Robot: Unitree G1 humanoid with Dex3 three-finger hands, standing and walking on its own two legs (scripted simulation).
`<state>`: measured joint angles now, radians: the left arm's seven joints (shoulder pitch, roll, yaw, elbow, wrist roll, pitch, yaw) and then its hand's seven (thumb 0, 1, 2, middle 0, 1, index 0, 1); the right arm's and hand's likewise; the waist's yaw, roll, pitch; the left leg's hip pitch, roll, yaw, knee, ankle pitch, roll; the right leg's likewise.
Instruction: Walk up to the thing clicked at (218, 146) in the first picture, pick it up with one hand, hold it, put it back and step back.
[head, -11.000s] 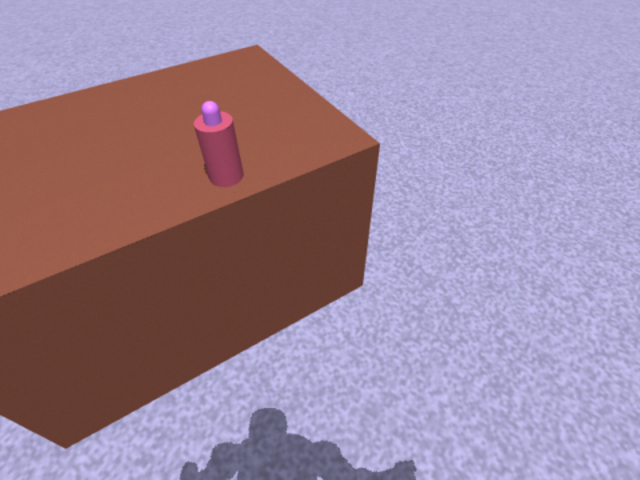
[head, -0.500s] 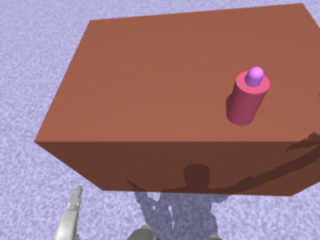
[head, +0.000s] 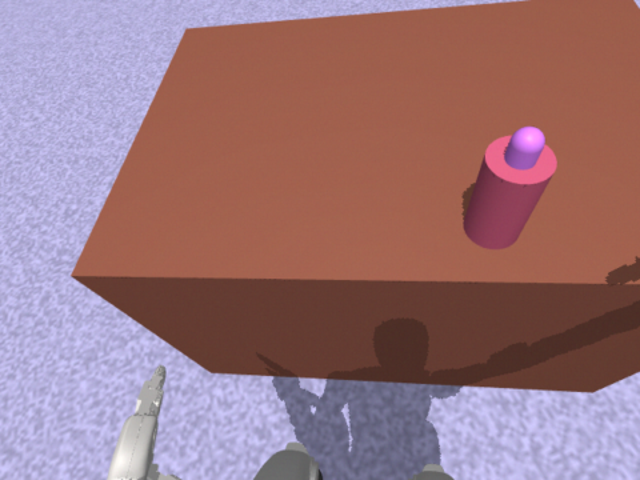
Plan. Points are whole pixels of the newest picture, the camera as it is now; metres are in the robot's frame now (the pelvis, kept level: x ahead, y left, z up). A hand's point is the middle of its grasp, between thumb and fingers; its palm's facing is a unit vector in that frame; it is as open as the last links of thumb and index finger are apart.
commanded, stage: go down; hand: right
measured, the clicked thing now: (508, 186) +0.50 -0.18 +0.03
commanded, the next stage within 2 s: approach in 0.36 s
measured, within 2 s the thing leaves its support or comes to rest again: neither
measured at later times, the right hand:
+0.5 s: hand out of the picture +0.42 -0.37 +0.12, palm faces +0.18 +0.98 +0.02, open 17.7 cm
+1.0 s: hand (555, 218) +0.47 -0.25 -0.01, palm faces +0.08 +0.99 +0.06, open 17.5 cm
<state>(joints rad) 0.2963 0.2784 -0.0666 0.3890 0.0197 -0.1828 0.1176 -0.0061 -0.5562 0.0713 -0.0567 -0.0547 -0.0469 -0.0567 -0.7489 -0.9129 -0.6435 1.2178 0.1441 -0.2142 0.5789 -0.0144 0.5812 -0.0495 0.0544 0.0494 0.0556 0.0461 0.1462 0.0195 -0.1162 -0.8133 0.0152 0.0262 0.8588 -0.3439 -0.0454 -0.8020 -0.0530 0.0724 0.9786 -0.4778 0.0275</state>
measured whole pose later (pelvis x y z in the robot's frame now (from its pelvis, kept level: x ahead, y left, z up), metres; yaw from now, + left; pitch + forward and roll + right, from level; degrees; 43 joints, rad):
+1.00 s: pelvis -0.02 +0.00 -0.04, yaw +1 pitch +22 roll +3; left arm 0.35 0.26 -0.01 0.12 0.06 -0.15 0.04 -0.01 -0.54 0.05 -0.07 -0.06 -0.06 -0.06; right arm -0.76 -0.64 -0.58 1.16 0.10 -0.37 0.36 -0.01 0.54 -0.05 0.05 0.04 0.05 0.04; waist 0.24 0.04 -0.10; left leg -1.05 0.01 0.01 1.06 -0.39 -0.04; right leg -1.03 -0.06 0.07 1.16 -0.53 0.03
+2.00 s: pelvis -0.02 +0.01 -0.04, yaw +1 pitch +23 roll +3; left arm 0.42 0.25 0.03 -0.04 0.06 -0.04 -0.02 -0.01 -0.55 0.06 -0.06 -0.05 -0.05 -0.05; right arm -0.84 -0.50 -0.49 1.13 0.01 -0.39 0.11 -0.01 0.52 -0.07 0.43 0.22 0.42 0.22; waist 0.23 0.01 -0.12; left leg -1.09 0.01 0.01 1.11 -0.42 -0.04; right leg -1.05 -0.06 0.07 1.20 -0.55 0.04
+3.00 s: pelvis +0.00 +0.01 -0.02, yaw +1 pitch +20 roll +2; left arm 0.38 0.26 0.05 0.06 0.05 -0.02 0.00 -0.01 -0.54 0.06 -0.06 -0.06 -0.06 -0.05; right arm -0.71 -0.41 -0.45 1.00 0.02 -0.33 0.06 0.00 0.51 -1.01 0.67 0.96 0.70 0.98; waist 0.19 0.00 -0.11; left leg -0.96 0.01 -0.01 1.03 -0.41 -0.04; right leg -0.92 -0.06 0.05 1.11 -0.54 0.03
